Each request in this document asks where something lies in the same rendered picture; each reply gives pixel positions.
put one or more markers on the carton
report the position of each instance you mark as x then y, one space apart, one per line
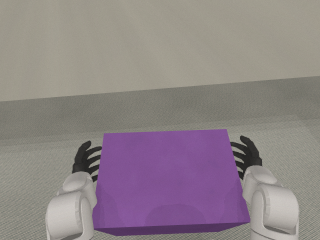
168 182

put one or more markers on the right robot hand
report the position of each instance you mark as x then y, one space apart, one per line
251 157

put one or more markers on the left robot hand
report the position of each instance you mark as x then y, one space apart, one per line
81 161

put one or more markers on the right robot forearm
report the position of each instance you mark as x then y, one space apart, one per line
274 208

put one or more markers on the left robot forearm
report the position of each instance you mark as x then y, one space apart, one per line
69 213

